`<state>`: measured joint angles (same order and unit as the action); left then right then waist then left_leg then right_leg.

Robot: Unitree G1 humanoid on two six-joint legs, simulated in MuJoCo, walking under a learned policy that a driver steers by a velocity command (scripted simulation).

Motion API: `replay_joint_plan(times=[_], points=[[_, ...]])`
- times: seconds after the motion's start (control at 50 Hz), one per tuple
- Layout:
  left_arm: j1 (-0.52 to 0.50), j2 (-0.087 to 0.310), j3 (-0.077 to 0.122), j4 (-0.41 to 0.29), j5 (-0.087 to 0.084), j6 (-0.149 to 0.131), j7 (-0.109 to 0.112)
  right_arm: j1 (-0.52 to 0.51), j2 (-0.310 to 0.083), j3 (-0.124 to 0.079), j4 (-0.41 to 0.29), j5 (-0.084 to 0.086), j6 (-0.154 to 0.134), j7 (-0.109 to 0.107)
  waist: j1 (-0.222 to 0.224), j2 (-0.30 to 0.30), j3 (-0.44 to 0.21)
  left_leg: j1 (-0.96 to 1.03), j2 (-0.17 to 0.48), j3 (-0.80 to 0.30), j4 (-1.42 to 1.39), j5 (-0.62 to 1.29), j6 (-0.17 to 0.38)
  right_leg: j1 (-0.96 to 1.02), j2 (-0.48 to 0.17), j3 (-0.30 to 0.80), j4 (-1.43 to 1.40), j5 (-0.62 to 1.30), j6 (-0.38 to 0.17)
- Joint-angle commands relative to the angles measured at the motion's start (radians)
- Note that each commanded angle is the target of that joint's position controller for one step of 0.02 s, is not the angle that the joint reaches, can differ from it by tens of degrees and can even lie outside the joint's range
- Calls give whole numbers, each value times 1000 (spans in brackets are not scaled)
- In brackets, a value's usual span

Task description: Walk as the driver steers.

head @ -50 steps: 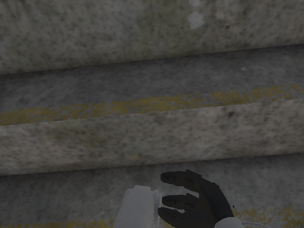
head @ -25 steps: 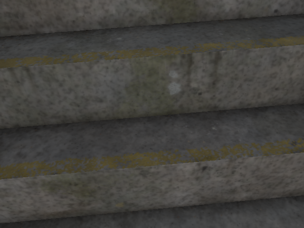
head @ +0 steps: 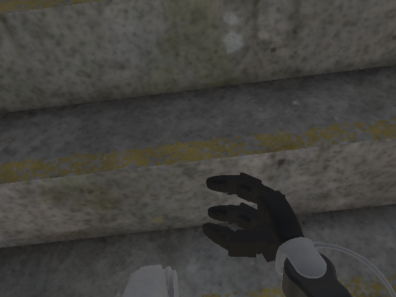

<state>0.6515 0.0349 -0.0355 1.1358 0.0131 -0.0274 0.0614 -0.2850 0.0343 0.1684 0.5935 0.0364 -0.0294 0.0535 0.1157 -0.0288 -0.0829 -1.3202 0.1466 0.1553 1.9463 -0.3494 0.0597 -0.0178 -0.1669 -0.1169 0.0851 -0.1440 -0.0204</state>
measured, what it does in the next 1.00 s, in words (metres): goes down, backwards: left foot 0.27 m higher, then right foot 0.27 m lower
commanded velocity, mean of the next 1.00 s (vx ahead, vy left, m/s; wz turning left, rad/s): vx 0.36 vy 0.00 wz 0.00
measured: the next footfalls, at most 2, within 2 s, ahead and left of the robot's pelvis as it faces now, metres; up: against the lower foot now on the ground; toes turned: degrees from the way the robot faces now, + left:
left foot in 0.12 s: +0.18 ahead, +0.18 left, +0.27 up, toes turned +9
right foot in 0.54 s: -0.03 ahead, -0.08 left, +0.00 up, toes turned -4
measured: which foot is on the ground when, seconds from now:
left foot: up 0.00-0.10, down 0.12-0.46, up 0.48-0.90, down 0.92-1.00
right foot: down 0.00-0.10, up 0.12-0.52, down 0.54-0.92, up 0.94-1.00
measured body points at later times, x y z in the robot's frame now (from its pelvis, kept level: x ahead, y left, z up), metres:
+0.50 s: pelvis -0.04 +0.00 +0.06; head -0.10 -0.05 +0.50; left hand -0.01 +0.25 -0.05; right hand +0.25 -0.20 +0.02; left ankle +0.11 +0.16 -0.49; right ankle -0.03 -0.08 -0.64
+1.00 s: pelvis -0.07 +0.01 -0.05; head -0.08 +0.00 +0.40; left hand -0.04 +0.24 -0.19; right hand -0.02 -0.24 -0.20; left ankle -0.12 +0.13 -0.77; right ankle -0.09 -0.09 -0.70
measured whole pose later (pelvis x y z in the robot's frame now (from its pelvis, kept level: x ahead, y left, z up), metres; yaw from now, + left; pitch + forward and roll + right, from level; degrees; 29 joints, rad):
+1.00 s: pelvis -0.07 +0.01 -0.05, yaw -2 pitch +4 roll +3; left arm 0.32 0.17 0.02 0.99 -0.01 0.00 0.02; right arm 0.23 -0.19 -0.02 1.04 -0.03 0.01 -0.04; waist 0.03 -0.06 -0.10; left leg -0.27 -0.02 0.11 0.58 -0.39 0.04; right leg -0.61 0.02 0.06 1.18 -0.40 -0.07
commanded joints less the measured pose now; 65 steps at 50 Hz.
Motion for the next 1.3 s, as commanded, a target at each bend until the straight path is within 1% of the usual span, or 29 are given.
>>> replay_joint_plan(times=[0.02,0.04,0.06,0.08,0.12,0.14,0.16,0.18,0.2,0.24,0.34,0.42,0.46,0.48,0.52,0.54,0.56,0.6,0.62,0.66,0.7,0.76,0.84,0.92,0.96,1.04,1.12,1.24,1.3], points=[[54,198,25,29,6,-15,-27,-9,-46,-51,-59,-15,-14,-8,-138,-252,-137,690,-194,191,-262,-225,51,-97,-119,-41,46,1505,-245],[21,271,41,22,-5,-12,-26,125,-110,-86,-29,-35,2,-23,-202,-327,-185,732,-244,131,-447,-400,48,54,-124,-29,187,1721,-251],[160,188,26,28,-8,-32,-31,85,-58,-71,-17,-19,-3,-39,-81,-259,-234,1012,-182,-53,-503,-391,95,-230,-117,34,334,1791,-263],[117,305,50,37,2,-68,-49,372,-170,-122,47,-39,39,-66,-218,-253,-387,1105,-148,-218,-615,-497,94,-176,-124,49,417,1593,-301],[-162,252,57,-69,4,-67,-96,607,-289,-191,272,-82,110,-66,-240,46,-332,1129,-142,-307,-860,-577,108,-420,-23,69,591,360,-359],[-300,146,43,-187,-9,-55,-111,518,-317,-209,258,-124,108,-83,-201,346,-284,1060,27,-768,-1236,-952,209,-695,130,183,1086,-53,-316],[-427,83,26,-280,-20,-55,-123,404,-293,-196,221,-137,74,-72,-194,308,-233,854,93,-1038,-1434,-1099,220,-782,198,385,1589,-159,-246],[-526,-27,-2,-390,-21,-53,-116,265,-229,-178,219,-117,46,-70,-105,262,-81,619,115,-981,-1420,-1096,165,-914,214,424,1802,-221,-203],[-463,-9,-11,-412,-14,-45,-102,205,-168,-158,252,-82,21,-63,-24,208,20,436,111,-828,-1329,-982,124,-914,186,373,1834,-190,-170],[-318,119,4,-381,-8,-34,-85,163,-101,-128,320,-107,2,-57,88,142,13,316,82,-560,-1203,-778,79,-848,184,265,1917,-63,-113],[-173,197,20,-302,-10,47,-54,26,-303,-153,295,-108,-35,-78,212,187,-25,116,87,-238,-1281,-686,33,-557,156,121,1787,95,-40],[-21,205,27,-200,39,93,-35,-145,-287,-151,170,-75,-58,-102,236,44,36,26,78,-102,-1007,-555,-37,-331,103,61,1223,118,-134],[59,149,7,-127,81,89,-52,-180,-173,-123,93,-16,-33,-97,193,-61,60,58,1,66,-660,-392,-108,-236,92,-55,597,343,-219],[-110,98,0,-143,60,69,-65,-15,-92,-102,134,15,0,-92,64,-251,32,212,-37,135,-221,-262,-67,-331,40,-33,421,423,-236],[-373,31,-55,-138,14,47,-81,197,22,-82,75,19,7,-98,-192,-221,60,335,-58,-54,421,-261,-56,-462,-47,71,90,614,-154],[-435,45,-78,-155,39,33,-88,321,61,-89,86,1,1,-82,-300,-64,-5,172,-96,-201,638,-233,-50,-312,-12,182,347,665,-13],[-275,211,-8,-136,106,31,-99,291,120,-56,79,-22,-28,-58,-243,-104,-20,100,-130,-175,752,-168,-83,-302,-19,233,519,1128,54],[-81,442,99,-145,35,19,-62,127,-21,-47,60,-24,-69,-24,-68,61,44,-345,-6,-169,509,42,-110,7,-228,716,300,270,-105],[-223,301,55,-208,108,9,-30,2,-81,-79,59,-3,-46,-48,-50,240,32,-231,4,-251,372,319,-106,-90,-216,831,208,-234,-81],[-341,311,50,-278,102,-58,12,5,-194,-123,85,8,4,-100,-38,97,49,-106,1,-340,205,354,-154,-146,-337,1074,48,-488,-179],[-331,204,30,-272,76,-36,23,99,-260,-169,167,-26,33,-132,-43,-4,43,77,-41,-289,44,432,-151,-161,-193,810,139,-440,-155],[-387,110,17,-254,17,-7,30,162,-154,-150,259,-64,44,-123,-64,-125,12,644,-55,-89,-564,500,-119,-447,0,292,219,-245,-65],[-203,132,36,-169,57,57,17,198,-170,-156,306,-6,80,-104,2,-306,54,798,-161,30,-1215,-96,-43,-186,-28,314,155,-173,-173],[-266,150,69,-195,-22,49,-10,519,-231,-176,454,-63,57,-80,-50,-30,22,1183,-38,-175,-1565,92,80,-430,57,286,530,-277,-180],[-355,74,39,-211,-26,10,-51,694,-365,-220,458,-80,42,-83,-162,385,-21,1499,186,-555,-1600,118,263,-975,198,128,1040,-310,-84],[-537,96,2,-343,-31,-33,-68,607,-316,-208,407,-74,6,-115,-100,97,135,1313,196,-538,-1673,-169,252,-1343,167,367,1886,-121,19],[-594,49,-44,-443,-50,-35,-70,670,-241,-183,426,-110,-12,-92,-92,91,204,1153,187,-328,-1736,59,176,-1435,136,340,2163,-169,-3],[-749,18,-104,-647,-64,-44,-75,744,-275,-182,439,-69,-28,-107,-119,80,264,1252,207,-216,-1826,254,115,-1731,32,316,2275,-220,11],[-1032,-13,-178,-829,-50,-45,-114,728,-332,-189,430,32,-23,-106,-128,5,175,746,95,-30,-2176,314,133,-838,-43,-110,1431,-123,-35]])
